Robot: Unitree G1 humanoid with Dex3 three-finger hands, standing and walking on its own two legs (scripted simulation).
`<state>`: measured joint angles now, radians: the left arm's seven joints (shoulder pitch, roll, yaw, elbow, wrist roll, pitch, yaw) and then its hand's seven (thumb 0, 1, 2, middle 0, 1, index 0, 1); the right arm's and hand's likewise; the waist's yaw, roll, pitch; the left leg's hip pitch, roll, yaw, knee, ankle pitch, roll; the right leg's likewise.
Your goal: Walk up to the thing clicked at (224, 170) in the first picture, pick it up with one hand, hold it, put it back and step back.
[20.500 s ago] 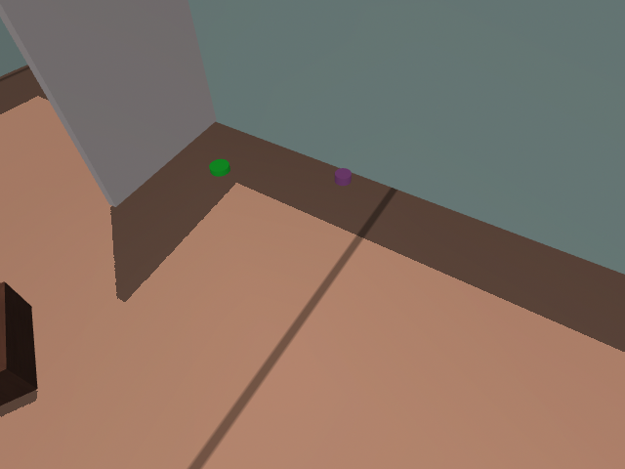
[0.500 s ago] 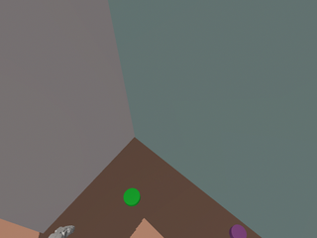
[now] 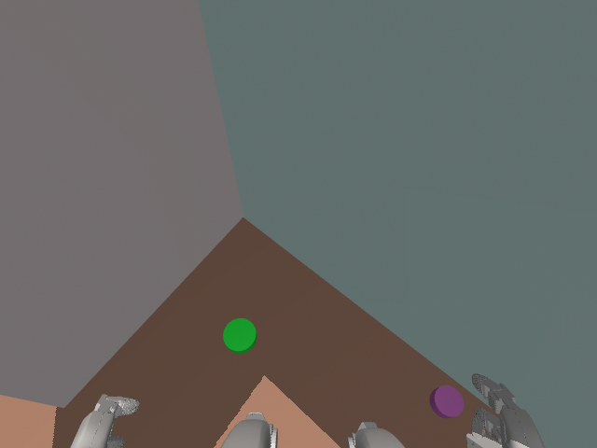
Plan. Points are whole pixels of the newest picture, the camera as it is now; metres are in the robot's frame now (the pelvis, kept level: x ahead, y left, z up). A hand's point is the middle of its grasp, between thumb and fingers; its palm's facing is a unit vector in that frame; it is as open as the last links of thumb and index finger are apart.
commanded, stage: rise first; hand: left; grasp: from above
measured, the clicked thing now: (240, 335) +0.45 +0.20 -0.69
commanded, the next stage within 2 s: none
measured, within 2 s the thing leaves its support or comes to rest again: neither
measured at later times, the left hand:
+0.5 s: hand out of the picture +0.14 +0.26 -0.21, palm faces -0.33 -0.76 -0.55, open 14.3 cm
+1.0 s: hand (185, 377) +0.29 +0.27 -0.41, palm faces -0.49 -0.23 -0.84, open 14.0 cm
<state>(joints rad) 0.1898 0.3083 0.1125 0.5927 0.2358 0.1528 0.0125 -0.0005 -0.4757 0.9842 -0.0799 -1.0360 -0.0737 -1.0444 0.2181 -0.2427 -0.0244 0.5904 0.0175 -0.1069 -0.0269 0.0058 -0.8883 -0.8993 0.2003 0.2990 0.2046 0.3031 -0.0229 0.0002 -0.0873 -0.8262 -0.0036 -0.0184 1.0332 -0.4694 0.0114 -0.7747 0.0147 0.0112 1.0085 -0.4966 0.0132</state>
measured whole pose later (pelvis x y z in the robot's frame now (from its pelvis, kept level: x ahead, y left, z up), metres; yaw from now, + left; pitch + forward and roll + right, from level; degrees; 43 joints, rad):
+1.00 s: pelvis -0.09 -0.01 -0.27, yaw -3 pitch +34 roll -3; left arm -0.53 0.55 0.06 0.97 0.92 -0.16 0.18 0.00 -0.53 1.02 -0.09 -1.03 -0.09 -1.05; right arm 0.11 -0.26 -0.04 0.73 -0.02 -0.13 0.05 0.01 -0.89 -0.90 0.20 0.30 0.20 0.30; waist -0.05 0.02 -0.14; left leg -2.03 0.01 -0.07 2.06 -0.63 -0.01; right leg -1.96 0.04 -0.04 2.05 -0.68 0.00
